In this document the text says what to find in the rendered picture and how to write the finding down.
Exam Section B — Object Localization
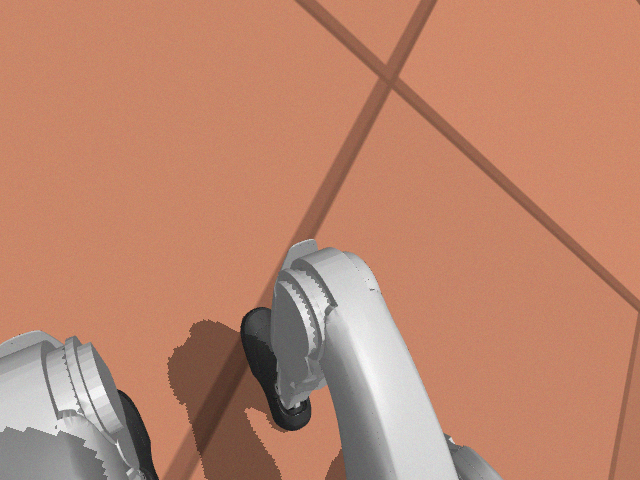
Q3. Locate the left robot foot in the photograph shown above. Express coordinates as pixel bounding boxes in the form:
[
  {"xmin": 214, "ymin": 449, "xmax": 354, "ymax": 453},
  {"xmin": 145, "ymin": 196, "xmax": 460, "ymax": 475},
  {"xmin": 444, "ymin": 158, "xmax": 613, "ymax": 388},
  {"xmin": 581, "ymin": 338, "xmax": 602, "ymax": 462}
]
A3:
[{"xmin": 117, "ymin": 389, "xmax": 159, "ymax": 480}]

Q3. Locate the right robot foot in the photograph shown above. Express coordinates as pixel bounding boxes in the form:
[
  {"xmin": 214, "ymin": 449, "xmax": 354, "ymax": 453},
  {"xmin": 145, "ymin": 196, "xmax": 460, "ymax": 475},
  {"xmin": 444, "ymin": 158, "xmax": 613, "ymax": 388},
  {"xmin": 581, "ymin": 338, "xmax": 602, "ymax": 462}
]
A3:
[{"xmin": 241, "ymin": 307, "xmax": 311, "ymax": 431}]

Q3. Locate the right robot hand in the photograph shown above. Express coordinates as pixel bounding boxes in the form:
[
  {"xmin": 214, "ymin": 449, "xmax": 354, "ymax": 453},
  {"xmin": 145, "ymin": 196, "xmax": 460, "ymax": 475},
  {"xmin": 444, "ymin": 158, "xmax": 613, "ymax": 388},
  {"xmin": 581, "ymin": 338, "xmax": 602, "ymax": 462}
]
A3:
[{"xmin": 443, "ymin": 433, "xmax": 503, "ymax": 480}]

